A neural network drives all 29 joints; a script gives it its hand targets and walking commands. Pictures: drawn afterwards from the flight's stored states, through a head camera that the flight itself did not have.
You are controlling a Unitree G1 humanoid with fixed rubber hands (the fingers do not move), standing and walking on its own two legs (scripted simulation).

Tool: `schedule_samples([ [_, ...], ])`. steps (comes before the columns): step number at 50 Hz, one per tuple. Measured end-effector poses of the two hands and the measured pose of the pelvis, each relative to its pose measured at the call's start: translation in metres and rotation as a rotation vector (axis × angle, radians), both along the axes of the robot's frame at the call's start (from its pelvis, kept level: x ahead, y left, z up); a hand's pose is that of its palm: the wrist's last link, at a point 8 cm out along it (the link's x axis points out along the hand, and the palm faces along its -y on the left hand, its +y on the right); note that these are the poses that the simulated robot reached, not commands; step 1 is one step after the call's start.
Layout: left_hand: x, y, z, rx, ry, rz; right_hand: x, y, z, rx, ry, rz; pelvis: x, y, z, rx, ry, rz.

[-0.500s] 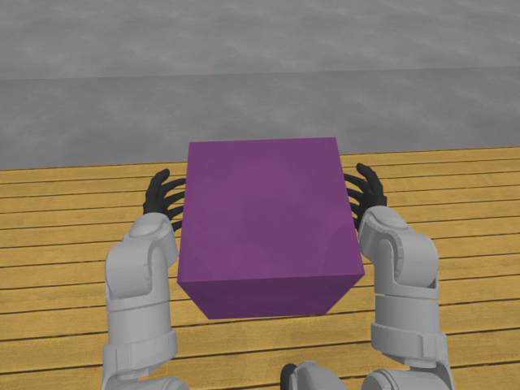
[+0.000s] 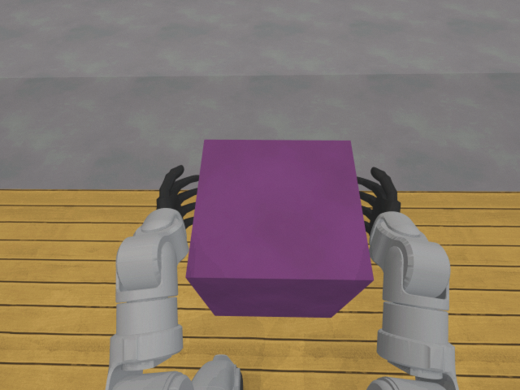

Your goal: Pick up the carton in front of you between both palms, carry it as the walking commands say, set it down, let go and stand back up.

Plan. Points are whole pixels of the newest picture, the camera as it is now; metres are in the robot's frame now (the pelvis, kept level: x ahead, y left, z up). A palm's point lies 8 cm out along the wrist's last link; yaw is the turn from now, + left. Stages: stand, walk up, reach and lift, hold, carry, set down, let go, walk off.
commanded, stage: carry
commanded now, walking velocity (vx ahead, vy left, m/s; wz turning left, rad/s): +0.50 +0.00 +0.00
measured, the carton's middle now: (274, 238) +0.34 +0.01 +0.03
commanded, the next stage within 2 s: none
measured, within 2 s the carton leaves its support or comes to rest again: neither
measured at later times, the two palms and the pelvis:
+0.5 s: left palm (203, 106) +0.63 +0.17 +0.07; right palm (347, 107) +0.62 -0.13 +0.08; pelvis +0.30 +0.03 -0.02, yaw +0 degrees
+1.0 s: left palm (225, 51) +0.92 +0.16 +0.05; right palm (335, 50) +0.93 -0.14 +0.04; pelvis +0.60 -0.01 -0.05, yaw +1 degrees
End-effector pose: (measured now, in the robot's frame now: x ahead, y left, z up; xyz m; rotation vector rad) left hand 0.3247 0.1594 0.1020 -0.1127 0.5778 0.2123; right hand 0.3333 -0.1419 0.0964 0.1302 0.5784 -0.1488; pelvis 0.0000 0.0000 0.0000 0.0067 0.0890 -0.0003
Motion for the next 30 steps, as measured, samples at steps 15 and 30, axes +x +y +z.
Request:
schedule_samples([
  [15, 0.194, 0.011, -0.05, -0.048, 0.106, -0.084, 0.164, 0.012, -0.04, -0.02, 0.107, -0.088, 0.185, 0.038, -0.027, -0.025, -0.018, -0.018],
  [30, 0.378, -0.001, -0.034, -0.011, -0.013, -0.051, 0.362, -0.001, -0.023, -0.026, -0.012, -0.045, 0.373, 0.017, -0.039, 0.001, -0.008, 0.005],
])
